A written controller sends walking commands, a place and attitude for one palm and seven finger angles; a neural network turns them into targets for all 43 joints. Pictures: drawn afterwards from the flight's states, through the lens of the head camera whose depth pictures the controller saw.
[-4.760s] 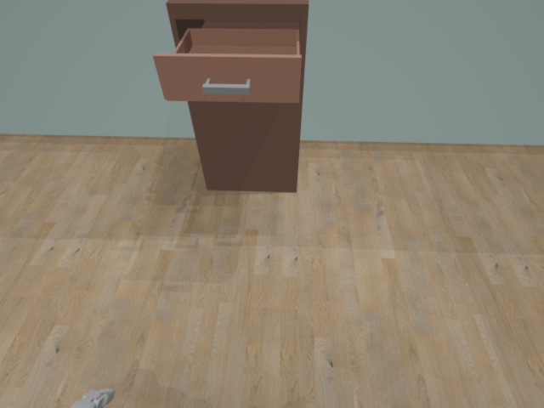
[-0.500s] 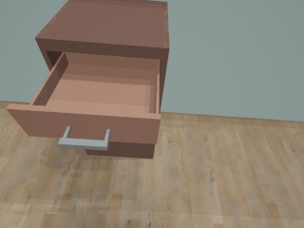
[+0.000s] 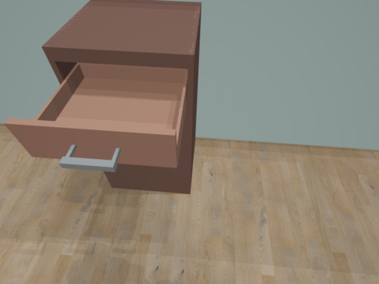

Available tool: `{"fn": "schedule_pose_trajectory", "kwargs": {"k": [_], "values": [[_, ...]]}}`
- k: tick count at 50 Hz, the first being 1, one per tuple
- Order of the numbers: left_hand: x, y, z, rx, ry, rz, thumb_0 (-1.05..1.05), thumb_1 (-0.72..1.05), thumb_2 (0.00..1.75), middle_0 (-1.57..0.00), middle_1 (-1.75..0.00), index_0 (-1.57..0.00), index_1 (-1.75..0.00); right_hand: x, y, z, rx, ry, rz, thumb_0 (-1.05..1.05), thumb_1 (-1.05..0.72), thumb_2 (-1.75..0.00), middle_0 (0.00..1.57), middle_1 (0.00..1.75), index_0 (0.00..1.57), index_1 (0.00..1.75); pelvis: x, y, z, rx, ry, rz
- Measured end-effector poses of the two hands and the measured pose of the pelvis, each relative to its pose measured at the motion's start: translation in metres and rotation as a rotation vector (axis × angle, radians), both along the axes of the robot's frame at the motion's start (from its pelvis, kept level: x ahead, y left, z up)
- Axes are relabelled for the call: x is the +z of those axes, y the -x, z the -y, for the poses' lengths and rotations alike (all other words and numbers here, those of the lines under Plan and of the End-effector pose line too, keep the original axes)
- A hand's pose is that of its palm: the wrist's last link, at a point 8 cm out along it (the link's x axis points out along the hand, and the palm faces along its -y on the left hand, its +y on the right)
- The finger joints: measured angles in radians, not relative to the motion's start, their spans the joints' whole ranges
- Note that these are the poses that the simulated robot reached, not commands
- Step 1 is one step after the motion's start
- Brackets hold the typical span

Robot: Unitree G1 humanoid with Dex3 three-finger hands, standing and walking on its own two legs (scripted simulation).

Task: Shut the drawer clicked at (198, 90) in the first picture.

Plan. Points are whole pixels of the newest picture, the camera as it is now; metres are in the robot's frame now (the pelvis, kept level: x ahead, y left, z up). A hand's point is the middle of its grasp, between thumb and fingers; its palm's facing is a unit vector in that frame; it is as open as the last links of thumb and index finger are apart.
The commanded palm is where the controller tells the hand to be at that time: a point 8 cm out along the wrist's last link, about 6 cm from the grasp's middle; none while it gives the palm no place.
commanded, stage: come to a stop and stand still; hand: left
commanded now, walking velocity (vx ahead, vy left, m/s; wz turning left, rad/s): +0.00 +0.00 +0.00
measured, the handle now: (91, 157) +0.40 +0.28 -0.01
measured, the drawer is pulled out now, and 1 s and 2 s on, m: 0.29 0.29 0.29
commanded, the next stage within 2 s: look again from close up in 0.16 s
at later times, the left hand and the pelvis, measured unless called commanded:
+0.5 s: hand out of the picture -0.03 +0.20 -0.18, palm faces +0.03 -0.98 -0.20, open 7.4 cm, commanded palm none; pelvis -0.03 +0.03 +0.00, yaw +0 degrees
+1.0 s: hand out of the picture -0.03 +0.19 -0.18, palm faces +0.01 -0.99 -0.15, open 7.4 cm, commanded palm none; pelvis -0.01 +0.04 +0.00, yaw -1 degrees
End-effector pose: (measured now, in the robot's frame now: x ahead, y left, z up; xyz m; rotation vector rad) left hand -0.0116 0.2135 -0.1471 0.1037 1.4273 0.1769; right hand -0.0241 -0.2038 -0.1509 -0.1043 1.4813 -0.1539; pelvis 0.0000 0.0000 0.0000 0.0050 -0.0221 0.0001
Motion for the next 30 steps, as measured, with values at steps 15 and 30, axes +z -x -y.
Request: {"fn": "schedule_pose_trajectory", "kwargs": {"k": [15, 30], "values": [[0.003, 0.03, 0.011, -0.002, 0.012, 0.002, 0.0, 0.9, 0.9, -0.2, -0.29, -0.2, -0.3, 0.003, -0.005, 0.01, 0.029, 0.013, 0.074, 0.01, -0.92, -0.9, 0.2, 0.3, 0.19, 0.3, 0.003, 0.016, -0.001, -0.004, 0.008, 0.008], [0.008, 0.008, -0.045, -0.059, -0.044, 0.097, 0.0, 0.9, 0.9, -0.2, -0.29, -0.2, -0.3, -0.005, 0.026, -0.04, 0.017, -0.045, 0.099, 0.0, -0.92, -0.9, 0.2, 0.3, 0.19, 0.3, -0.002, 0.028, -0.034, -0.01, 0.0, 0.007]]}}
